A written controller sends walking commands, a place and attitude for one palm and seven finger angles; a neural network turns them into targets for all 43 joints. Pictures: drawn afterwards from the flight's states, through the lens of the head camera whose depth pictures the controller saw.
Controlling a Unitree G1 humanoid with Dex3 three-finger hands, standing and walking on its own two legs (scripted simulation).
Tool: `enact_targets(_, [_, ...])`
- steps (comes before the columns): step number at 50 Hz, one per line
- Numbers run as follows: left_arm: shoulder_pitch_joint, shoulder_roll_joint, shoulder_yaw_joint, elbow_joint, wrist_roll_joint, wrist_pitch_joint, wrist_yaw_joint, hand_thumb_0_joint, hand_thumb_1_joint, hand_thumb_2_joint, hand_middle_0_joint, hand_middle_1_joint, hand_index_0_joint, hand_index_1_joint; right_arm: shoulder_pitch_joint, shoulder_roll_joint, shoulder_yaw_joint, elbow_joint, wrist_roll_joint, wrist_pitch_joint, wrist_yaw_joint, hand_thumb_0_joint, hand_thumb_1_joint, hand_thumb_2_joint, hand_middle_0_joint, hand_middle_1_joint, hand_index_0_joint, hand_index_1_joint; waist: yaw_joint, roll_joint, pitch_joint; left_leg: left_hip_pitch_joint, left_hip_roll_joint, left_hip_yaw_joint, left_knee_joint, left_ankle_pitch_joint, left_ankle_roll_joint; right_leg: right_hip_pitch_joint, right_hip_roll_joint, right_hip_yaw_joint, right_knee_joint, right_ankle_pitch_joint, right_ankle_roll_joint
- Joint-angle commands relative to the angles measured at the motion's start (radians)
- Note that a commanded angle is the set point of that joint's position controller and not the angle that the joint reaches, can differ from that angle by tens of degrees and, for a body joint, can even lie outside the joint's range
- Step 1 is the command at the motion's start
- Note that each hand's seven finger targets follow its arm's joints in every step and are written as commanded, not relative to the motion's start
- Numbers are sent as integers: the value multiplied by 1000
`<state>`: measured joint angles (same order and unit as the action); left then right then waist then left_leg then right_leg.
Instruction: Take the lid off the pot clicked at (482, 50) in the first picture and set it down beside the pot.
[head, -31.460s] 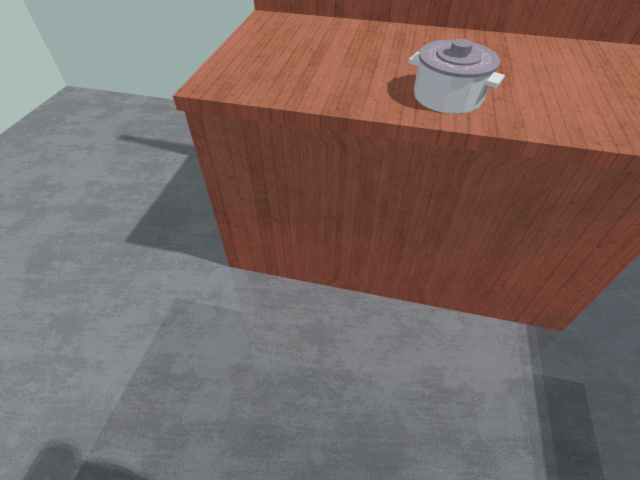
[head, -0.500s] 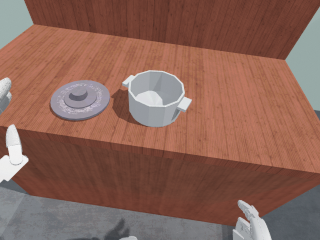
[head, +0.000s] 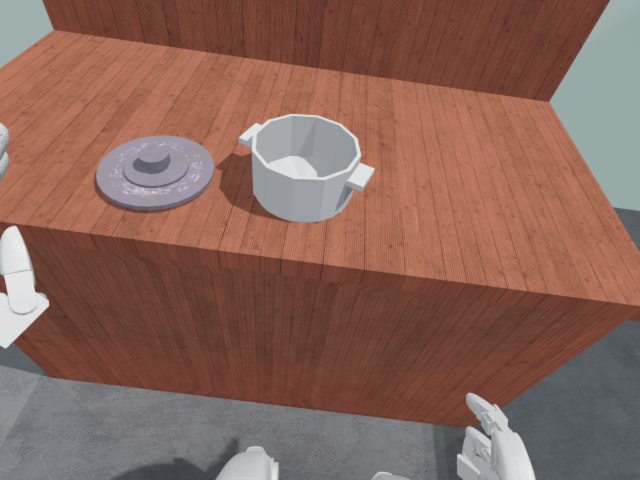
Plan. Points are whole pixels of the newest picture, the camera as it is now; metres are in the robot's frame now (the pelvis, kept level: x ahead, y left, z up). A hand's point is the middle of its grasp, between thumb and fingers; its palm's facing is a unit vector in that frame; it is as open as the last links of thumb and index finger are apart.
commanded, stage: step back with the hand held close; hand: left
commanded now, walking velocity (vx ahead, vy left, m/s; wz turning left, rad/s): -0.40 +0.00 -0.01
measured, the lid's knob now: (154, 157) +0.57 +0.31 +0.05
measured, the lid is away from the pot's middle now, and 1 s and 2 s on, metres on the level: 0.25 0.25 0.25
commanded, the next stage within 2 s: stop stepping back and stand still in 0.46 s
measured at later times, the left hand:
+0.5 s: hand out of the picture +0.12 +0.24 +0.24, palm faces +0.39 -0.85 -0.37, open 7.4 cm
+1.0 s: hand out of the picture -0.02 +0.30 +0.22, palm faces +0.31 -0.82 -0.47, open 7.4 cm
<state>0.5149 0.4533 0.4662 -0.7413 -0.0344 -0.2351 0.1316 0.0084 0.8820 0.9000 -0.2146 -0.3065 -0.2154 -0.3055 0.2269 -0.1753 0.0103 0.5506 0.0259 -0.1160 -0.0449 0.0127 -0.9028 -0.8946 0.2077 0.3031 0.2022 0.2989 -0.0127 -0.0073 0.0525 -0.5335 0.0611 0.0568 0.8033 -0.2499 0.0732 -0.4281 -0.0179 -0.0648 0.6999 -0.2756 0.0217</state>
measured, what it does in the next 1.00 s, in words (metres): walks backwards: right foot, then left foot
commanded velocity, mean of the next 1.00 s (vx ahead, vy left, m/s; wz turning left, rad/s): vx -0.08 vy -0.04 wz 0.00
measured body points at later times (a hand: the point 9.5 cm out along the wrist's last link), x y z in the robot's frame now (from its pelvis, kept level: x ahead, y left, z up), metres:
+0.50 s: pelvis -0.09 +0.01 +0.00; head -0.08 +0.06 +0.45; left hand +0.09 +0.29 +0.26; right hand +0.08 -0.21 -0.06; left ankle +0.11 +0.07 -0.70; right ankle -0.16 -0.14 -0.71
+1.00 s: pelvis -0.21 +0.06 +0.01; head -0.23 +0.11 +0.46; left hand -0.04 +0.34 +0.25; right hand -0.10 -0.18 -0.06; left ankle -0.16 +0.12 -0.64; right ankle -0.25 -0.04 -0.70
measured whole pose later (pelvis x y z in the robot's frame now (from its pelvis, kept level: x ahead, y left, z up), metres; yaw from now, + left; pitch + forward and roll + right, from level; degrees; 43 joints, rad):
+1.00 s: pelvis -0.21 +0.06 +0.01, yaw -3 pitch -2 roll -5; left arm 0.57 0.53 0.47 -0.69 -0.06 -0.21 0.08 0.01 0.88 0.90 -0.22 -0.31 -0.22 -0.31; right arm 0.31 -0.18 0.00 0.61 0.03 -0.06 -0.02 0.01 -0.90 -0.89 0.21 0.30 0.20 0.30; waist 0.00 -0.02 -0.03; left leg -0.64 -0.01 0.01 1.20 -0.39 0.03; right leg -0.20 0.06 -0.13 0.60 -0.37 -0.04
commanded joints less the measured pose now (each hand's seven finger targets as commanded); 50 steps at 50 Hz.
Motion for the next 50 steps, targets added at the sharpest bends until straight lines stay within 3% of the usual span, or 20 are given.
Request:
enact_targets(1, [-63, 156, 96, -176, -4, -58, 17, 0, 900, 900, -200, -300, -200, -300, -75, -156, -70, -152, -4, -50, -15, 0, -900, -900, 200, 300, 200, 300, -11, 4, -82, -77, 79, -122, -185, -502, -31, 36, -111, 133, -189, -226, -71])
enact_targets(7, [-46, 181, 99, -190, -7, -67, 31, 0, 900, 900, -200, -300, -200, -300, -48, -131, -71, -120, -5, -26, -1, 0, -900, -900, 200, 300, 200, 300, -40, -99, -178, 203, 7, -108, 39, -266, -51, -140, -265, 208, -264, -39, -130])
enact_targets(10, [-42, 165, 106, -257, -11, -81, 37, 0, 900, 900, -200, -300, -200, -300, -92, -176, -74, -159, -7, -34, -7, 0, -900, -900, 200, 300, 200, 300, -42, 362, -115, -71, 244, -377, -479, -536, 63, -50, 22, 25, 345, -219, -30])
enact_targets(13, [-141, 175, 117, -295, -25, -79, 45, 0, 900, 900, -200, -300, -200, -300, -75, -155, -95, -116, 7, -60, 19, 0, -900, -900, 200, 300, 200, 300, -31, 242, -175, -89, 300, -274, -534, -261, 9, -22, 94, 145, 794, -265, -4])
enact_targets(19, [-99, 155, 113, -209, -51, -57, 17, 0, 900, 900, -200, -300, -200, -300, -63, -125, -81, -91, -9, -69, 21, 0, -900, -900, 200, 300, 200, 300, 9, 246, -238, 121, 225, -271, -556, -363, -41, 143, 84, 22, 112, -257, -42])
enact_targets(22, [-56, 153, 77, -135, -44, -70, -18, 0, 900, 900, -200, -300, -200, -300, -34, -122, -76, -85, -27, -65, 24, 0, -900, -900, 200, 300, 200, 300, 5, 218, -281, 208, 166, -191, -365, -281, -93, 252, 21, 16, -235, -113, -82])
enact_targets(25, [-223, 207, 28, -181, -31, -110, -30, 0, 900, 900, -200, -300, -200, -300, -39, -108, -62, -90, -4, -58, -4, 0, -900, -900, 200, 300, 200, 300, -17, -272, -183, 248, -97, 19, 369, -206, -131, -1, -287, 194, -458, 236, -196])
enact_targets(26, [-206, 207, 45, -147, -25, -92, -30, 0, 900, 900, -200, -300, -200, -300, -92, -125, -74, -108, 11, -48, -7, 0, -900, -900, 200, 300, 200, 300, -15, -379, -105, 174, -99, -60, 547, -243, -115, -109, -347, 262, -429, 441, -232])
enact_targets(27, [-199, 204, 63, -105, -29, -68, -30, 0, 900, 900, -200, -300, -200, -300, -136, -88, -56, -129, 10, -30, -5, 0, -900, -900, 200, 300, 200, 300, -17, -304, -48, 126, -63, -102, 622, -269, -99, -157, -359, 257, -373, 493, -243])
enact_targets(28, [-365, -102, -325, 688, 71, 131, -117, 0, 900, 900, -200, -300, -200, -300, -50, -221, -130, 107, 3, -55, 32, 0, -900, -900, 200, 300, 200, 300, -162, -95, -23, 54, 24, -227, 529, -300, -80, -116, -413, 159, -276, 628, -155])
enact_targets(29, [-416, 250, 52, -304, -36, -19, -61, 0, 900, 900, -200, -300, -200, -300, -110, -83, -31, -188, 13, -9, 7, 0, -900, -900, 200, 300, 200, 300, -26, -45, 50, 133, -49, -93, 289, -228, -85, -109, -257, 106, -217, 487, -140])
enact_targets(30, [-238, 268, 117, -133, -17, -56, -34, 0, 900, 900, -200, -300, -200, -300, -139, -106, -8, -136, 9, -1, -14, 0, -900, -900, 200, 300, 200, 300, -36, -110, 53, 88, -15, -111, 36, -195, -59, -51, -242, 110, -116, 479, -120])
enact_targets(33, [-59, 216, 142, -269, -45, -98, -19, 0, 900, 900, -200, -300, -200, -300, -98, -145, -43, -186, 13, -43, 14, 0, -900, -900, 200, 300, 200, 300, -16, 332, -124, 228, 189, -378, -428, 229, 45, -48, 50, 59, 263, -200, -29])
enact_targets(34, [-129, 215, 117, -357, -47, -110, -33, 0, 900, 900, -200, -300, -200, -300, -63, -165, -68, -147, 15, -55, 30, 0, -900, -900, 200, 300, 200, 300, -32, 211, -176, 255, 210, -421, -472, 185, 68, -20, 94, 100, 373, -286, -21])
enact_targets(36, [18, 230, 170, -357, -48, -70, -19, 0, 900, 900, -200, -300, -200, -300, -96, -146, -75, -177, -11, -75, 41, 0, -900, -900, 200, 300, 200, 300, -13, 335, -254, 222, 218, -541, -496, -153, 62, -49, 53, 167, 402, -226, -18])
enact_targets(43, [149, 199, 156, -163, -39, -23, -11, 0, 900, 900, -200, -300, -200, -300, -68, -134, -58, -155, -13, -30, 32, 0, -900, -900, 200, 300, 200, 300, 15, 254, -199, 21, 86, -231, -462, -420, -65, 336, 117, -61, -113, -220, -85])
enact_targets(44, [103, 195, 141, -121, -30, -18, -19, 0, 900, 900, -200, -300, -200, -300, -71, -139, -59, -154, -11, -21, 21, 0, -900, -900, 200, 300, 200, 300, 21, 184, -178, -26, 32, -157, -310, -414, -76, 386, 89, -53, -212, -162, -107])
enact_targets(46, [-26, 216, 123, -72, -27, -15, -30, 0, 900, 900, -200, -300, -200, -300, -30, -137, -73, -134, 1, 1, 7, 0, -900, -900, 200, 300, 200, 300, -4, -243, -123, -2, -129, 51, 426, -221, -62, 190, -176, 171, -460, 62, -202])
enact_targets(48, [-96, 188, 82, -21, -43, 4, -29, 0, 900, 900, -200, -300, -200, -300, -31, -161, -81, -140, 21, -8, -2, 0, -900, -900, 200, 300, 200, 300, -28, -306, -47, -54, -51, -126, 708, -163, -54, -36, -316, 380, -489, -124, -273])
enact_targets(50, [-109, 192, 70, -35, -34, 5, -37, 0, 900, 900, -200, -300, -200, -300, -75, -148, -59, -154, 15, 22, -3, 0, -900, -900, 200, 300, 200, 300, -25, -96, 54, -105, 15, -156, 705, -144, -46, -110, -330, 365, -461, -195, -282])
